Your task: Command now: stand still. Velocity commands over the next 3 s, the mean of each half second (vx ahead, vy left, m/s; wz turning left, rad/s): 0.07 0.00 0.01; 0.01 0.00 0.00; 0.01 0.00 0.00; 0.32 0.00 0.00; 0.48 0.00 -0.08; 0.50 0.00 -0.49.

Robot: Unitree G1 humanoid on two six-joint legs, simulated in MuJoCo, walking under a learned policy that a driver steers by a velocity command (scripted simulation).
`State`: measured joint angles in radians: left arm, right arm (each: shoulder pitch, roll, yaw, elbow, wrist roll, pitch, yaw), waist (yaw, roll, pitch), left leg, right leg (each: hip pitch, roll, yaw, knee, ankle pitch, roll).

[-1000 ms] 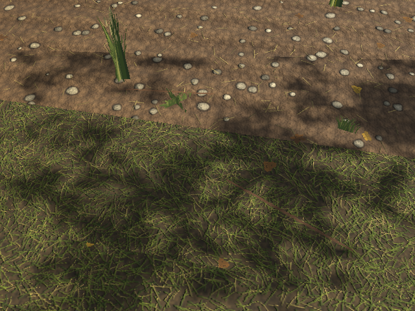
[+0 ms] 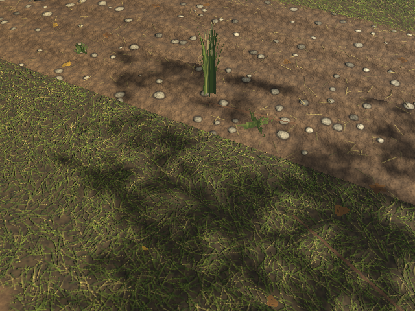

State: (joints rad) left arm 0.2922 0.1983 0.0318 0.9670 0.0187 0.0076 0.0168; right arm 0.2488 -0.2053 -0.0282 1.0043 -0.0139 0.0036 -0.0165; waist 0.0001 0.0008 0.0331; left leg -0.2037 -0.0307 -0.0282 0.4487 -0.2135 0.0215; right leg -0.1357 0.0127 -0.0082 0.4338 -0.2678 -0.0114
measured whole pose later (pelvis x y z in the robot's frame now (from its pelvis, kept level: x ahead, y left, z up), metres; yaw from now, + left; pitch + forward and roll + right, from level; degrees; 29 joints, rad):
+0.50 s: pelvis +0.04 +0.01 +0.00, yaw +0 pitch -2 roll +0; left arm 0.31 0.15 0.03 1.10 0.01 0.00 0.04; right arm 0.27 -0.13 -0.01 1.11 -0.01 -0.02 -0.05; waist 0.01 -0.02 0.06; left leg -0.15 -0.05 -0.02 0.50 -0.31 0.05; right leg -0.08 0.00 0.01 0.46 -0.35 0.01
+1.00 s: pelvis +0.03 +0.02 +0.00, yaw +0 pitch -2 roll +0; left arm 0.31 0.13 0.02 1.18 0.02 0.01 0.04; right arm 0.29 -0.12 -0.01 1.15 -0.01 -0.01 -0.04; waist 0.00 -0.01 0.05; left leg -0.14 -0.06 -0.02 0.43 -0.25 0.05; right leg -0.06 -0.02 0.01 0.40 -0.30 0.02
